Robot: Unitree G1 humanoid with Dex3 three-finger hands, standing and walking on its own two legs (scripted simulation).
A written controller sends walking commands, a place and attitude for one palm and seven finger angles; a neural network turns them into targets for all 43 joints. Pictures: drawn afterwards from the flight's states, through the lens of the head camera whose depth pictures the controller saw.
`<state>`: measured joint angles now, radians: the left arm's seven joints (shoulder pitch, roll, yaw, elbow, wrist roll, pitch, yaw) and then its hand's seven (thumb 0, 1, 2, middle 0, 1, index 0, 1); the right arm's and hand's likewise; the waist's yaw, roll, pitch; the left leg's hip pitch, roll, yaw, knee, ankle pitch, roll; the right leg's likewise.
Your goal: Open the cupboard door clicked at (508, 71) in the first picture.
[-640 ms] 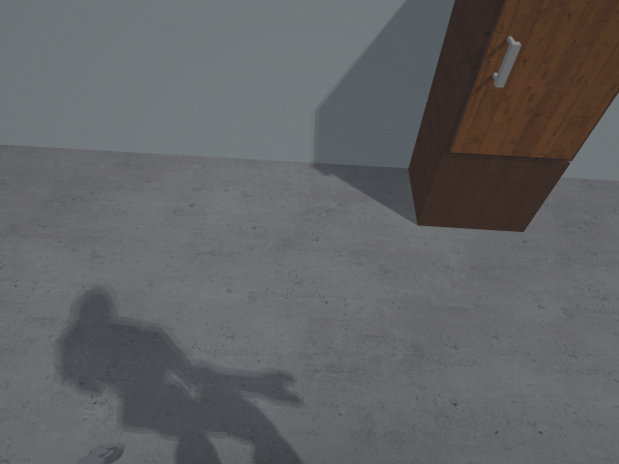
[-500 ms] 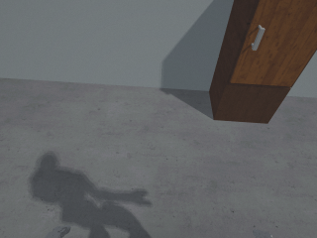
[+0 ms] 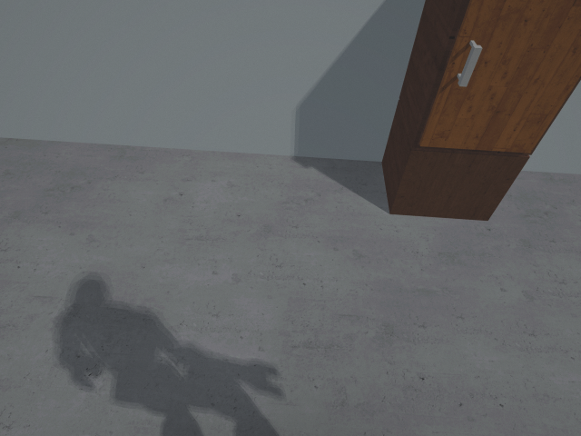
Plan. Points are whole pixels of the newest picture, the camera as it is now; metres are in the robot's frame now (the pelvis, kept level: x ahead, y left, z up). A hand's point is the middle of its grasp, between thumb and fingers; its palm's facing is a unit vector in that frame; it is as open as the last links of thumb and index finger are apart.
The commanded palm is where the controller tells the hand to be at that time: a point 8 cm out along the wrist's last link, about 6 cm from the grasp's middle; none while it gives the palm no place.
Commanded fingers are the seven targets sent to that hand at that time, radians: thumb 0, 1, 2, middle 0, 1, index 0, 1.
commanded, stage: stand and wait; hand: left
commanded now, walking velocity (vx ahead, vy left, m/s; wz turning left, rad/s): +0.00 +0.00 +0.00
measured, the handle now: (467, 63) +1.19 -0.49 -0.01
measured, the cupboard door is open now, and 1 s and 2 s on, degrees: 0 0 0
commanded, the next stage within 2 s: look at it before walking up in 0.22 s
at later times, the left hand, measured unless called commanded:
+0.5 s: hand out of the picture +0.07 +0.24 -0.15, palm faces -0.03 -0.94 -0.33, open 7.4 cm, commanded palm none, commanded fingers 0.00 0.90 0.90 -0.20 -0.30 -0.20 -0.30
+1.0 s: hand out of the picture +0.07 +0.25 -0.16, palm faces -0.03 -0.94 -0.34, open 7.4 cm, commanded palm none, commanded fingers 0.00 0.90 0.90 -0.20 -0.30 -0.20 -0.30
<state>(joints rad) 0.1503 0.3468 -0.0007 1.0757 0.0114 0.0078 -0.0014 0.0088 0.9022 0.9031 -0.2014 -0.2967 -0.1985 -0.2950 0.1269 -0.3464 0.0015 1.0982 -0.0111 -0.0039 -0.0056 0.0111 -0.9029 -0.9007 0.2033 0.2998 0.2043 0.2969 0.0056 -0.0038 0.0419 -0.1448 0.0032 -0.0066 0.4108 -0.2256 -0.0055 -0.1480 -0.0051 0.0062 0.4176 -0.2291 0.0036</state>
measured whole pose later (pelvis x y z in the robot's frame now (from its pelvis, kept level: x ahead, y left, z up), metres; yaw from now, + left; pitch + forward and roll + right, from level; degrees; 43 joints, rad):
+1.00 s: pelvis +0.00 +0.00 +0.00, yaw -1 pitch -2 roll +0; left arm 0.14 0.34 0.00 1.08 0.01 0.01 0.00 0.01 0.90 0.90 -0.20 -0.30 -0.20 -0.29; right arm 0.10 -0.34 0.00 1.10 -0.01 -0.01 -0.01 0.01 -0.90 -0.90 0.20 0.30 0.20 0.30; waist 0.02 0.00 0.04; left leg -0.15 0.01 0.01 0.39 -0.21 -0.01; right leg -0.16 0.00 0.03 0.39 -0.20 0.00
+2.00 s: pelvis -0.06 +0.03 -0.01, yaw -35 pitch -1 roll -1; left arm 0.18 0.28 0.10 0.90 0.03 0.09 -0.04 0.01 0.91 0.90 -0.19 -0.30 -0.19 -0.29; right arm 0.23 -0.20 -0.03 0.91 -0.03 0.00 -0.02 0.01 -0.90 -0.90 0.20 0.30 0.20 0.30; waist 0.01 0.00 0.07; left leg -0.18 0.12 0.18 0.52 -0.32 -0.02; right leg -0.42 -0.03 -0.03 0.87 -0.43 0.07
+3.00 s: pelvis +0.16 -0.19 -0.01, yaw -66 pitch +0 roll +0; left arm 0.07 0.18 0.07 0.98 0.04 0.03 -0.04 0.01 0.91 0.90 -0.19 -0.30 -0.19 -0.29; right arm 0.51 -0.12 -0.03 1.14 -0.04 -0.07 -0.02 0.01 -0.91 -0.90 0.20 0.30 0.20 0.30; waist -0.08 -0.02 0.08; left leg 0.06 0.10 0.37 0.36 -0.40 -0.03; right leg -0.55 -0.08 -0.12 0.73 -0.19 -0.02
